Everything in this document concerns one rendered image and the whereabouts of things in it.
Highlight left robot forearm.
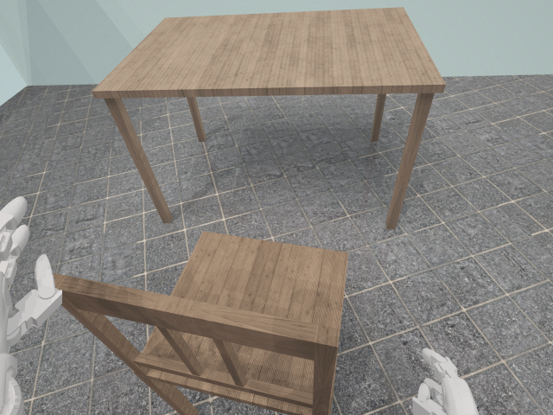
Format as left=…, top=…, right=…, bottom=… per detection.
left=0, top=353, right=24, bottom=415

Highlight robot right hand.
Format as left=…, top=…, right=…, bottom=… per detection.
left=412, top=348, right=479, bottom=415

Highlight robot left hand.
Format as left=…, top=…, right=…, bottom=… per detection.
left=0, top=196, right=62, bottom=354

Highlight table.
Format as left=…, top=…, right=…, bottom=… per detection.
left=92, top=7, right=446, bottom=230

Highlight chair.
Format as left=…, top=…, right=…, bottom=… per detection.
left=53, top=231, right=349, bottom=415

